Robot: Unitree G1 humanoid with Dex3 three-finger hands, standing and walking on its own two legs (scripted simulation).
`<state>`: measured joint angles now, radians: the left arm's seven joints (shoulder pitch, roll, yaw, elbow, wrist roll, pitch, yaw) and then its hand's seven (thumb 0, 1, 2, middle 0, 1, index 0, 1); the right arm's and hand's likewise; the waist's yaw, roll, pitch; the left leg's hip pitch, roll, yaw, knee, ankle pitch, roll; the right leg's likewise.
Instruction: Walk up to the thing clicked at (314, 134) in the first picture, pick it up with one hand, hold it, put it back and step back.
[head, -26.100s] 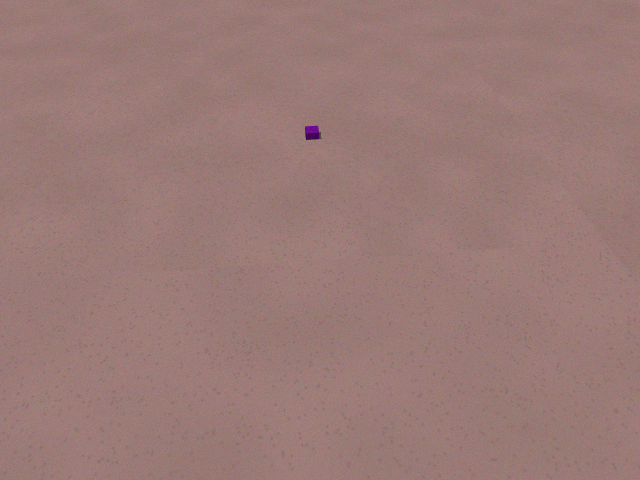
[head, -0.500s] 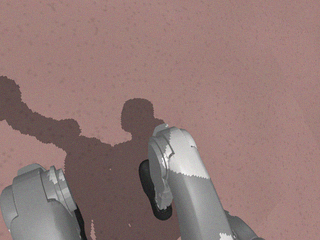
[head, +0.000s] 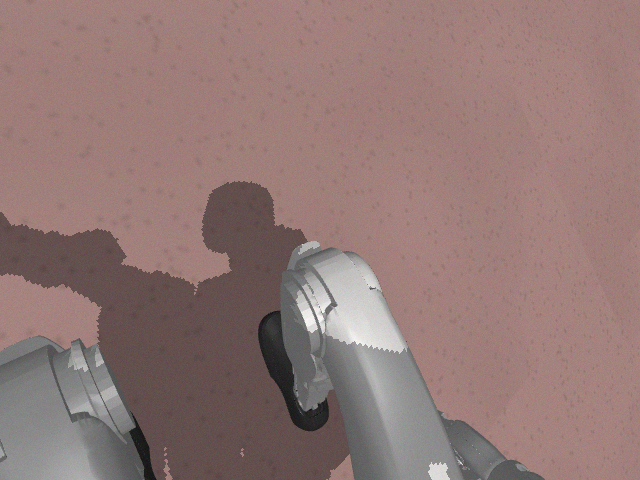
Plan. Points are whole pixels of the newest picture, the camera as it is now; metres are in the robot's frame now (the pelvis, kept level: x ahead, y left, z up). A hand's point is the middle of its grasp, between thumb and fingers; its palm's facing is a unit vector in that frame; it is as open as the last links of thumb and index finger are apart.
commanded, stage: rest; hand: left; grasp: from above
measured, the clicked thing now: out of the picture +0.46 +0.33 -0.27
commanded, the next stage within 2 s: open in 0.60 s
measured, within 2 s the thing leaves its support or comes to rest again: rests again in 0.30 s
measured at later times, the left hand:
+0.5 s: hand out of the picture +0.46 +0.32 -0.26, palm faces -0.44 -0.19 -0.88, open 9.5 cm
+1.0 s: hand out of the picture +0.45 +0.31 -0.26, palm faces -0.44 -0.19 -0.88, open 10.6 cm
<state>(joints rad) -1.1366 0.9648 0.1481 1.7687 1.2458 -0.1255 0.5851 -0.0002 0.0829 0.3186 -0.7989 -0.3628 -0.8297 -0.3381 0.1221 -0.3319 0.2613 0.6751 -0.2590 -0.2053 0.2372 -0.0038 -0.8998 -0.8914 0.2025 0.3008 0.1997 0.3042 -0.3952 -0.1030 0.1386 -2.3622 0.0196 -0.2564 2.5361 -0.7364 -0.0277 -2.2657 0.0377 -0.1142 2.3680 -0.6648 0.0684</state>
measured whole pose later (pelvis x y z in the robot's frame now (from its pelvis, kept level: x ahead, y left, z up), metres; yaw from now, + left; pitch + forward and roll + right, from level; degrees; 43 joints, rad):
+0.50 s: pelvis +0.00 +0.00 +0.00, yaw -1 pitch +29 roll -14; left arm -1.15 1.02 0.14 1.81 1.25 -0.14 0.62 0.00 0.10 0.35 -0.77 -0.39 -0.80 -0.37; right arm 0.11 -0.35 0.30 0.66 -0.27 -0.25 0.26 0.00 -0.90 -0.89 0.20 0.30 0.20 0.30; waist -0.42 -0.13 0.18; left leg -2.36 0.02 -0.28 2.55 -0.74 -0.02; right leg -2.25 0.05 -0.13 2.36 -0.65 0.07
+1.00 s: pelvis -0.01 +0.00 +0.00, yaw -2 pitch +28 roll -15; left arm -1.16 1.05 0.13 1.84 1.23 -0.15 0.64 0.00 0.03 0.49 -0.63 -0.57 -0.59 -0.52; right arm 0.11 -0.36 0.34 0.65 -0.27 -0.26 0.27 0.00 -0.90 -0.89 0.20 0.30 0.20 0.30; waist -0.42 -0.14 0.21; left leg -2.34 0.03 -0.29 2.55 -0.73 -0.02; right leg -2.23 0.05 -0.14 2.35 -0.64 0.08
